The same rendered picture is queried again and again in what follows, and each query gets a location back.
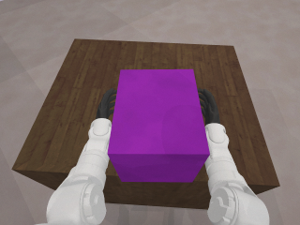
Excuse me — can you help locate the pedestal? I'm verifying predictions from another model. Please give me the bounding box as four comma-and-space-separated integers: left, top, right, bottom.
11, 38, 280, 210

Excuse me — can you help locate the robot right forearm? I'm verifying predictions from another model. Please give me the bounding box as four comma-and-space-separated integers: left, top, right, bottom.
204, 123, 270, 224

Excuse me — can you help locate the robot left upper arm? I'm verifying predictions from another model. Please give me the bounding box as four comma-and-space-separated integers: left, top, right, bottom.
35, 182, 107, 225

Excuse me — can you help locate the robot right upper arm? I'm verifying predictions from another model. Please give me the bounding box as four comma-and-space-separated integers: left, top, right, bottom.
207, 186, 269, 225

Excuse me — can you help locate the carton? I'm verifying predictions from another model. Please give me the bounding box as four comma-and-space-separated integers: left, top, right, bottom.
107, 69, 210, 183

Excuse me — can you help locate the robot right hand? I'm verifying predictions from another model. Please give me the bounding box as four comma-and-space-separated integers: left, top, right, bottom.
197, 88, 220, 125

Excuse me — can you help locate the robot left forearm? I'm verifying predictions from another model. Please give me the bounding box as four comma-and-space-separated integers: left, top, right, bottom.
46, 118, 112, 220

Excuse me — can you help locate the robot left hand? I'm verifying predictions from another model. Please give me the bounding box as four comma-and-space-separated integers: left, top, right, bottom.
96, 88, 117, 119

